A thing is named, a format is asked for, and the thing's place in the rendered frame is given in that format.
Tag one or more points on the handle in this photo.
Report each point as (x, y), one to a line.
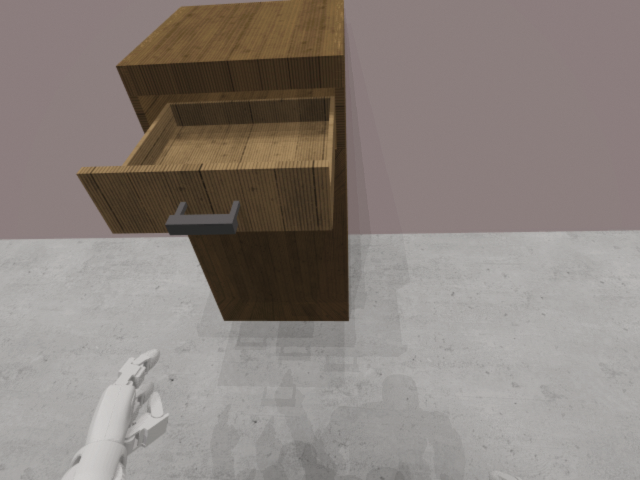
(202, 224)

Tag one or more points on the cabinet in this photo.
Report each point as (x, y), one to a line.
(245, 51)

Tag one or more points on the drawer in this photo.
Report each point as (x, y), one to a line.
(275, 156)

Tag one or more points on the robot left hand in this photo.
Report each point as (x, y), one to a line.
(119, 406)

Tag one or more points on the left robot forearm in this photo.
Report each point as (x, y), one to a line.
(100, 460)

